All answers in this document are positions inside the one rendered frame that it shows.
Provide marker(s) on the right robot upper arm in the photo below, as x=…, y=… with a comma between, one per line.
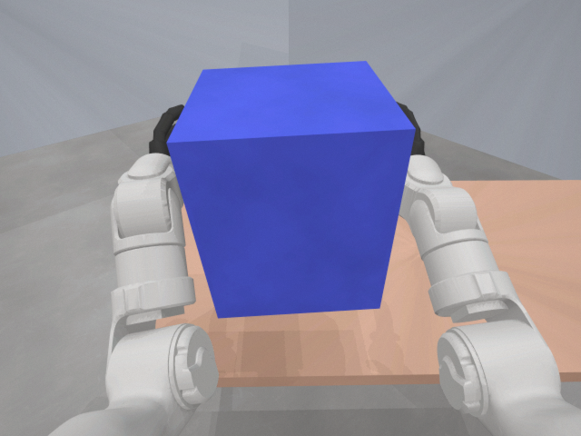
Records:
x=503, y=374

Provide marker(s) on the table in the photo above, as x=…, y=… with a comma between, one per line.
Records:
x=533, y=228

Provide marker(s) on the robot left hand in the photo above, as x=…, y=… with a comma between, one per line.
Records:
x=163, y=130

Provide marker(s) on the robot right hand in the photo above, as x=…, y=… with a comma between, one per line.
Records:
x=418, y=143

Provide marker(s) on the robot right forearm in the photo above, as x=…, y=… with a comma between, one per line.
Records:
x=466, y=283

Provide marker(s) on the carton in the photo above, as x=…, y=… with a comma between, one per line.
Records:
x=292, y=177

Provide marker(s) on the robot left forearm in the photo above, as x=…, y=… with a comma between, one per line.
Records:
x=148, y=244

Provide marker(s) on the left robot upper arm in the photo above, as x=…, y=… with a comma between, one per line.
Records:
x=156, y=379

